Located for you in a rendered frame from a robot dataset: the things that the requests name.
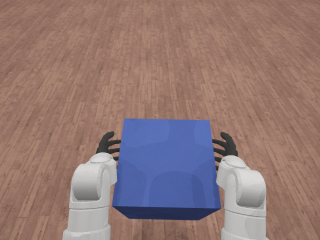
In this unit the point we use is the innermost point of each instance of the robot left hand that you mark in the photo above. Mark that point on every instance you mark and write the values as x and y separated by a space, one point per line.
104 145

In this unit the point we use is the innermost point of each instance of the carton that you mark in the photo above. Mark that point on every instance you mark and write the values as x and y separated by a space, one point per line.
166 170

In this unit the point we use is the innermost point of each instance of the robot right hand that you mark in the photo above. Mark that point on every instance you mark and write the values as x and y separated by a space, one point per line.
229 146

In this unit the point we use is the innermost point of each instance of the robot left forearm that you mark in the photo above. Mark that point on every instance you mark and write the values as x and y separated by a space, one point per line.
90 199

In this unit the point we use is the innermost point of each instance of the robot right forearm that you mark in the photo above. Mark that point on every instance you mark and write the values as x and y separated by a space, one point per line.
244 200

